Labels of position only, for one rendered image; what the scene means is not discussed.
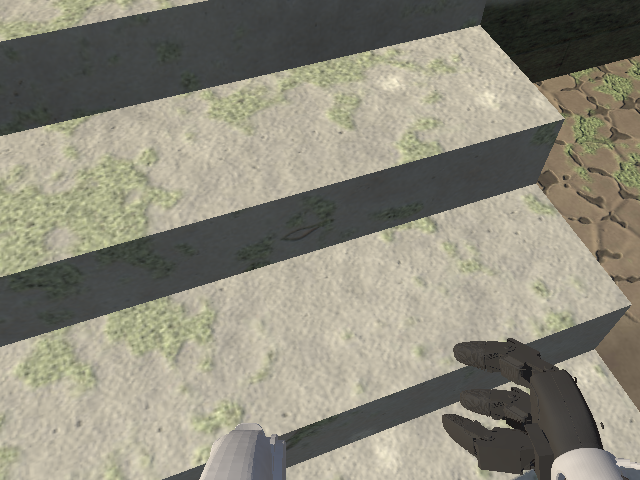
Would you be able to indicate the robot left shin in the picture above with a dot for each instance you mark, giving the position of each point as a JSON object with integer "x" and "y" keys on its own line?
{"x": 244, "y": 426}

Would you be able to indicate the robot right hand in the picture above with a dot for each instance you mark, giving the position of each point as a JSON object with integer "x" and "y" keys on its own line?
{"x": 551, "y": 421}

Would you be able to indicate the right robot forearm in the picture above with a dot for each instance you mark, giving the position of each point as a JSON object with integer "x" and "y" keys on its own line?
{"x": 586, "y": 464}

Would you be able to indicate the robot left thigh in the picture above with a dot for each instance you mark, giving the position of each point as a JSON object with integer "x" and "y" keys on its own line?
{"x": 246, "y": 455}

